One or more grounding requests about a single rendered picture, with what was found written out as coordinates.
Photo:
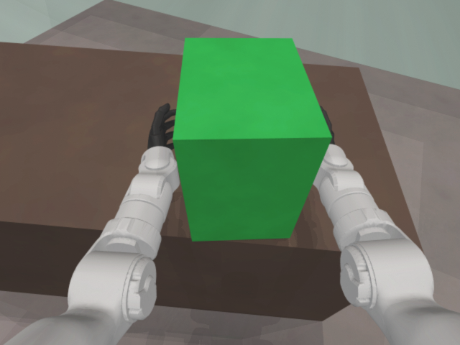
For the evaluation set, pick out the robot left hand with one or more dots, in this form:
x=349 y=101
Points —
x=157 y=135

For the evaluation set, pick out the right robot upper arm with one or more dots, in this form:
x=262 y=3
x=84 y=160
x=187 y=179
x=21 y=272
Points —
x=390 y=279

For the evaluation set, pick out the left robot upper arm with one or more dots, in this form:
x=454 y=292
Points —
x=109 y=292

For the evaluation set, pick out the pedestal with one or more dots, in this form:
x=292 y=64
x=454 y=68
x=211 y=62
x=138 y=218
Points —
x=74 y=124

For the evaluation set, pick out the robot left forearm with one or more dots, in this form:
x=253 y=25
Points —
x=137 y=225

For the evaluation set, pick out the robot right hand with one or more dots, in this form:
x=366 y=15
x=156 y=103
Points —
x=328 y=123

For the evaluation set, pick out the robot right forearm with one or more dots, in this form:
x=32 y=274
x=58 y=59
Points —
x=350 y=206

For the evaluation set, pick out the carton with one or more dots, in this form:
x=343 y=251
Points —
x=249 y=137

